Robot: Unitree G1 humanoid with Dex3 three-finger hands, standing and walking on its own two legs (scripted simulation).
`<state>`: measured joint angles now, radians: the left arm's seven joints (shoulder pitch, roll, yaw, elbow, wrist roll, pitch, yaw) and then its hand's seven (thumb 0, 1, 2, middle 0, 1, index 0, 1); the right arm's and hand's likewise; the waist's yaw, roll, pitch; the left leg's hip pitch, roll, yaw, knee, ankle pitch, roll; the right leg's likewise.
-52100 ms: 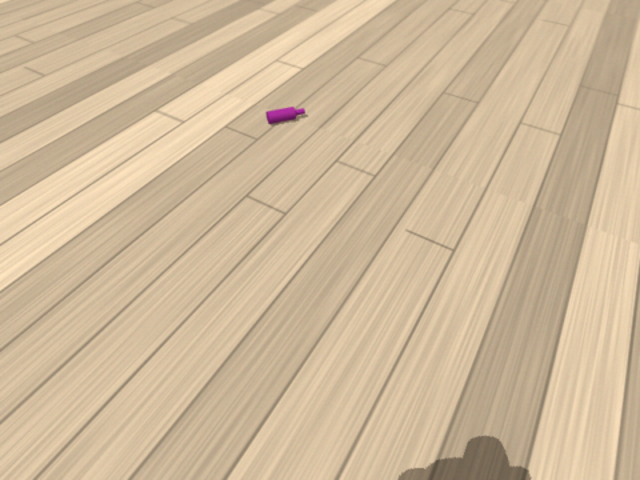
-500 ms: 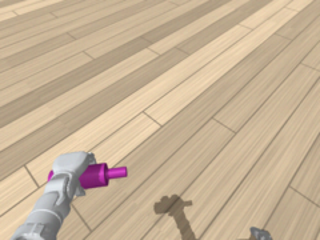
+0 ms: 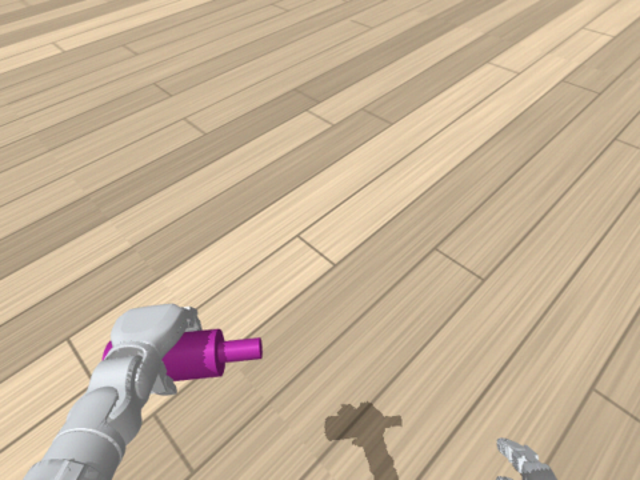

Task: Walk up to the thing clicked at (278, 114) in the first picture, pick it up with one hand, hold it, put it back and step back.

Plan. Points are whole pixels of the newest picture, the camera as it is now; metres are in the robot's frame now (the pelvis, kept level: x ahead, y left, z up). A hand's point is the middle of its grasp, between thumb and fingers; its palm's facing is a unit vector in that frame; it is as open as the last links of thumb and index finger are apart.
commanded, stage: hold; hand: left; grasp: from above
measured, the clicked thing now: (187, 355) +0.32 +0.20 -0.06
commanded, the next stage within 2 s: crouch in 1.20 s
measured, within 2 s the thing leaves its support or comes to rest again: neither
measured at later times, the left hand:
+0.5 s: hand (160, 366) +0.29 +0.22 -0.02, palm faces -0.43 -0.07 -0.90, open 9.4 cm
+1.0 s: hand (161, 371) +0.28 +0.22 -0.02, palm faces -0.44 -0.06 -0.90, open 9.4 cm
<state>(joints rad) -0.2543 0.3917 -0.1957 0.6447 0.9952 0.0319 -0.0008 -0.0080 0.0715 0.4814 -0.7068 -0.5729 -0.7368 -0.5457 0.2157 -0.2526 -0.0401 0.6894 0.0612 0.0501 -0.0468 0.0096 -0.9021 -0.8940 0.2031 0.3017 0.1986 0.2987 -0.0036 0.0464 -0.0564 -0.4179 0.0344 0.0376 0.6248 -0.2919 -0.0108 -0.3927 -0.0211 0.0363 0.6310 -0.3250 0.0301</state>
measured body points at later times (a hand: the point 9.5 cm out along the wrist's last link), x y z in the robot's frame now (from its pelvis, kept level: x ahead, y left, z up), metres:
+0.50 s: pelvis -0.01 +0.00 +0.01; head +0.00 -0.03 +0.46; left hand +0.30 +0.22 +0.03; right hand +0.14 -0.26 -0.11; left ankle +0.01 +0.13 -0.73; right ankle +0.00 -0.14 -0.73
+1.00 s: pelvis -0.01 +0.00 +0.01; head +0.00 -0.03 +0.46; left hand +0.30 +0.22 +0.03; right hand +0.15 -0.25 -0.10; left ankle +0.01 +0.13 -0.73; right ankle +0.00 -0.14 -0.73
